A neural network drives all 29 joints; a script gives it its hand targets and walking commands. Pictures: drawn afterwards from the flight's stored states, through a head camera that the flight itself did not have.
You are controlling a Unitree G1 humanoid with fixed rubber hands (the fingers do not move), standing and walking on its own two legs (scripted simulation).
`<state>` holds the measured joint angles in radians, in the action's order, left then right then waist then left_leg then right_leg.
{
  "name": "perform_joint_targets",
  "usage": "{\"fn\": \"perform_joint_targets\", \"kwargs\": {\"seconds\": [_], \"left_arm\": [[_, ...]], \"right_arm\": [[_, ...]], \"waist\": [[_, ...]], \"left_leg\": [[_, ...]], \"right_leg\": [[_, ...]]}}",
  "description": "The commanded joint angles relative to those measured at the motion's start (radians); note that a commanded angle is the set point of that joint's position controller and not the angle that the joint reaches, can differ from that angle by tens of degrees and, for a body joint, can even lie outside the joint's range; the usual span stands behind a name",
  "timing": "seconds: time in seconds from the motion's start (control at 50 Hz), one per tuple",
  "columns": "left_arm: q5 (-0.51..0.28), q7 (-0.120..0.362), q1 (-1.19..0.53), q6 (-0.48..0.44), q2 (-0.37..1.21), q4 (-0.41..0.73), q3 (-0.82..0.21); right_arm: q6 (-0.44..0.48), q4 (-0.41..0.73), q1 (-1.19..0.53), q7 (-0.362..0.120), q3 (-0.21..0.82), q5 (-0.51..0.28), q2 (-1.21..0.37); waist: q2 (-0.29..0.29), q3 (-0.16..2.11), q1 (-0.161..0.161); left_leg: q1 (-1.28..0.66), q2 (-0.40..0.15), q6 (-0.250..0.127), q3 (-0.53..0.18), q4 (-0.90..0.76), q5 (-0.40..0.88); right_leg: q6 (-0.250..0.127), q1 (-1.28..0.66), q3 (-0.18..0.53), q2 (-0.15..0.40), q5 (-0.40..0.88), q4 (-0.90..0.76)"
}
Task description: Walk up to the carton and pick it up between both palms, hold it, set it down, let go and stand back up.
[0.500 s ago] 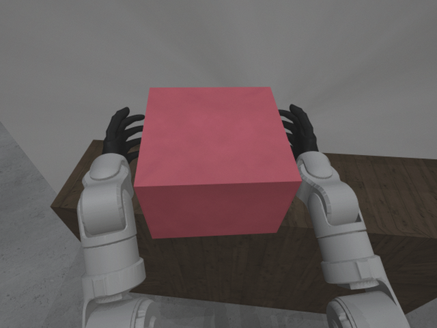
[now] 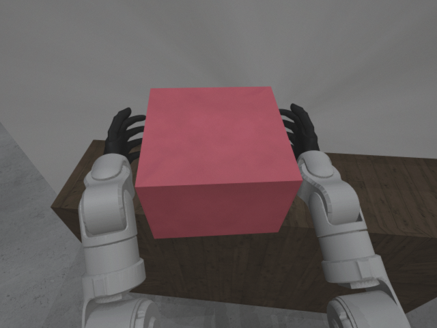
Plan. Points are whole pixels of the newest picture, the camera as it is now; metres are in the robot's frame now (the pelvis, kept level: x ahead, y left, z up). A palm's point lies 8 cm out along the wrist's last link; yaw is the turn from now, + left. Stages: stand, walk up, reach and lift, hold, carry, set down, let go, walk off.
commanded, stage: set down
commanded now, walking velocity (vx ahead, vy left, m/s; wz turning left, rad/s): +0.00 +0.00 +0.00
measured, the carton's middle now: (214, 160) +0.36 +0.00 +0.14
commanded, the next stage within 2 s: none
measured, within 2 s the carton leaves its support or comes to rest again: neither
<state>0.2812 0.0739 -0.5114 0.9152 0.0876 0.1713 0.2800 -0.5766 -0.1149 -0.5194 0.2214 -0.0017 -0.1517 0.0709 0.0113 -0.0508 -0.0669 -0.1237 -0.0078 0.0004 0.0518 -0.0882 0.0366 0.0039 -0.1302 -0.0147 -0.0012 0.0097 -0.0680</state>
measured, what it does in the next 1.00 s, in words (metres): stands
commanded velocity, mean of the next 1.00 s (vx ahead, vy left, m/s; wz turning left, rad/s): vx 0.00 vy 0.00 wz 0.00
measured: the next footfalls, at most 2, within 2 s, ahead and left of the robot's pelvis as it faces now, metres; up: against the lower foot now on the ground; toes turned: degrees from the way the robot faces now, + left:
none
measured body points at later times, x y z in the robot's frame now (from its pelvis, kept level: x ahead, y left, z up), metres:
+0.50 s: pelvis +0.02 +0.00 +0.00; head +0.03 -0.01 +0.45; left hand +0.38 +0.14 +0.15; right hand +0.38 -0.17 +0.14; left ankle +0.00 +0.12 -0.76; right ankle -0.01 -0.12 -0.76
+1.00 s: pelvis +0.02 +0.00 +0.00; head +0.04 -0.01 +0.45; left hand +0.41 +0.14 +0.12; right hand +0.40 -0.17 +0.11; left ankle +0.00 +0.12 -0.76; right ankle -0.01 -0.12 -0.76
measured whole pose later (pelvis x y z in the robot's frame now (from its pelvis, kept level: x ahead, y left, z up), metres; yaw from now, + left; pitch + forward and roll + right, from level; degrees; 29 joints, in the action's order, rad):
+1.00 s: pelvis +0.02 +0.00 +0.00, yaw +1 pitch +3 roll +0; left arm 0.32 0.08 -0.54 0.57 0.13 -0.18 0.36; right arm -0.32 -0.39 -0.55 0.11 -0.14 0.06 0.00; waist 0.02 0.02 -0.08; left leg -0.01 0.00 -0.01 0.04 -0.09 0.04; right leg 0.01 -0.03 -0.03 0.00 0.01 -0.09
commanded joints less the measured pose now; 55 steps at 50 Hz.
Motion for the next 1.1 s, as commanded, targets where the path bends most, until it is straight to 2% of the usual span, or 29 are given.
{"fn": "perform_joint_targets", "kwargs": {"seconds": [0.0,0.02,0.04,0.08,0.16,0.2,0.22,0.32,0.38,0.42,0.5,0.58,0.6,0.66,0.68,0.78,0.82,0.86,0.88,0.94,0.98,1.02,1.08], "left_arm": [[-0.153,0.145,-0.503,-0.046,0.303,0.052,-0.342],[-0.144,0.145,-0.510,-0.049,0.300,0.042,-0.328],[-0.146,0.146,-0.508,-0.056,0.295,0.054,-0.327],[-0.141,0.148,-0.517,-0.070,0.305,0.040,-0.323],[-0.145,0.145,-0.500,-0.096,0.330,0.070,-0.339],[-0.137,0.145,-0.468,-0.095,0.318,0.079,-0.336],[-0.134,0.147,-0.447,-0.094,0.319,0.080,-0.327],[-0.125,0.144,-0.442,-0.092,0.303,0.100,-0.323],[-0.144,0.142,-0.444,-0.101,0.322,0.110,-0.346],[-0.146,0.142,-0.427,-0.117,0.321,0.100,-0.348],[-0.142,0.146,-0.436,-0.138,0.294,0.078,-0.336],[-0.130,0.154,-0.444,-0.169,0.304,0.018,-0.316],[-0.129,0.153,-0.455,-0.181,0.304,0.010,-0.315],[-0.119,0.143,-0.468,-0.221,0.308,-0.019,-0.301],[-0.107,0.139,-0.452,-0.230,0.312,-0.054,-0.286],[-0.107,0.123,-0.486,-0.296,0.330,-0.073,-0.285],[-0.089,0.123,-0.489,-0.323,0.322,-0.140,-0.255],[-0.080,0.122,-0.499,-0.356,0.307,-0.181,-0.241],[-0.073,0.122,-0.514,-0.372,0.300,-0.200,-0.231],[-0.065,0.115,-0.547,-0.429,0.326,-0.251,-0.225],[-0.061,0.108,-0.570,-0.474,0.340,-0.290,-0.218],[-0.066,0.100,-0.571,-0.513,0.348,-0.341,-0.223],[-0.069,0.096,-0.567,-0.568,0.386,-0.386,-0.253]], "right_arm": [[0.067,0.171,-0.623,-0.105,0.242,-0.046,-0.325],[0.070,0.169,-0.632,-0.113,0.234,-0.048,-0.333],[0.071,0.171,-0.617,-0.118,0.224,-0.039,-0.321],[0.082,0.164,-0.642,-0.127,0.230,-0.033,-0.336],[0.107,0.213,-0.636,-0.134,0.252,-0.036,-0.353],[0.112,0.219,-0.610,-0.134,0.270,-0.047,-0.352],[0.111,0.201,-0.586,-0.133,0.265,-0.042,-0.344],[0.123,0.182,-0.569,-0.133,0.278,-0.058,-0.340],[0.140,0.252,-0.602,-0.133,0.292,-0.062,-0.352],[0.149,0.251,-0.594,-0.134,0.290,-0.057,-0.344],[0.151,0.170,-0.536,-0.137,0.270,-0.029,-0.342],[0.173,0.128,-0.532,-0.140,0.224,0.009,-0.347],[0.182,0.127,-0.545,-0.144,0.234,0.011,-0.352],[0.207,0.106,-0.561,-0.163,0.239,0.029,-0.368],[0.216,0.105,-0.576,-0.168,0.239,0.033,-0.363],[0.262,0.070,-0.597,-0.198,0.233,0.066,-0.393],[0.279,0.022,-0.600,-0.209,0.207,0.098,-0.392],[0.296,-0.027,-0.581,-0.218,0.172,0.127,-0.390],[0.306,-0.039,-0.590,-0.221,0.170,0.131,-0.404],[0.341,-0.097,-0.607,-0.232,0.143,0.160,-0.440],[0.365,-0.140,-0.627,-0.247,0.127,0.182,-0.445],[0.390,-0.171,-0.628,-0.250,0.110,0.209,-0.450],[0.422,-0.234,-0.588,-0.249,0.085,0.238,-0.474]], "waist": [[-0.003,0.312,-0.013],[-0.002,0.342,-0.005],[-0.012,0.355,-0.015],[-0.024,0.405,-0.012],[-0.018,0.500,-0.027],[0.007,0.514,-0.019],[0.001,0.492,-0.024],[0.004,0.423,-0.010],[-0.017,0.447,-0.016],[-0.014,0.465,-0.016],[-0.017,0.425,-0.034],[0.008,0.393,-0.047],[0.006,0.405,-0.035],[-0.016,0.450,-0.026],[-0.015,0.456,-0.011],[-0.034,0.516,-0.012],[-0.036,0.495,0.000],[-0.033,0.468,-0.010],[-0.031,0.461,-0.003],[-0.006,0.508,-0.004],[-0.010,0.542,0.003],[0.005,0.581,-0.004],[0.036,0.596,-0.032]], "left_leg": [[-0.051,0.015,-0.003,-0.001,0.029,0.106],[-0.059,0.016,-0.007,-0.001,0.032,0.106],[-0.068,0.018,-0.003,-0.003,0.028,0.118],[-0.096,0.019,-0.010,-0.006,0.028,0.151],[-0.156,0.021,-0.002,-0.013,0.038,0.313],[-0.173,0.023,0.004,-0.014,0.047,0.382],[-0.179,0.020,0.008,-0.016,0.045,0.392],[-0.124,0.024,0.008,-0.011,0.041,0.375],[-0.120,0.023,-0.003,-0.014,0.039,0.365],[-0.117,0.029,0.000,-0.014,0.043,0.370],[-0.092,0.029,-0.007,-0.011,0.025,0.304],[-0.080,0.033,-0.006,-0.010,0.015,0.242],[-0.074,0.030,-0.009,-0.013,0.016,0.250],[-0.056,0.031,-0.015,-0.016,0.009,0.250],[-0.041,0.031,-0.019,-0.014,-0.002,0.237],[-0.046,0.029,-0.021,-0.020,0.002,0.258],[-0.003,0.031,-0.028,-0.019,-0.006,0.219],[0.003,0.027,-0.027,-0.020,-0.012,0.175],[0.008,0.031,-0.034,-0.017,-0.014,0.171],[0.031,0.035,-0.036,-0.020,-0.014,0.175],[0.039,0.036,-0.036,-0.025,-0.013,0.177],[0.019,0.038,-0.030,-0.026,-0.004,0.217],[-0.025,0.040,-0.010,-0.036,0.029,0.325]], "right_leg": [[0.056,-0.046,0.007,-0.024,0.082,0.043],[0.057,-0.033,0.007,-0.025,0.085,0.048],[0.056,-0.042,-0.002,-0.031,0.089,0.043],[0.056,-0.057,0.002,-0.032,0.132,0.047],[0.060,-0.100,-0.009,-0.045,0.307,0.058],[0.063,-0.134,0.002,-0.042,0.385,0.064],[0.061,-0.145,0.001,-0.044,0.387,0.059],[0.065,-0.157,0.009,-0.042,0.382,0.065],[0.067,-0.160,0.008,-0.037,0.398,0.076],[0.065,-0.174,0.008,-0.036,0.429,0.081],[0.075,-0.154,0.006,-0.038,0.389,0.079],[0.070,-0.126,-0.001,-0.035,0.333,0.062],[0.064,-0.139,0.000,-0.035,0.331,0.065],[0.069,-0.157,-0.001,-0.034,0.354,0.078],[0.070,-0.159,-0.003,-0.035,0.346,0.077],[0.069,-0.127,-0.005,-0.041,0.362,0.086],[0.074,-0.133,-0.009,-0.041,0.349,0.088],[0.065,-0.122,-0.016,-0.045,0.293,0.078],[0.068,-0.104,-0.011,-0.042,0.294,0.075],[0.064,-0.092,-0.012,-0.038,0.307,0.083],[0.056,-0.088,-0.012,-0.039,0.310,0.085],[0.056,-0.073,-0.017,-0.042,0.350,0.082],[0.041,-0.045,-0.026,-0.052,0.420,0.064]]}}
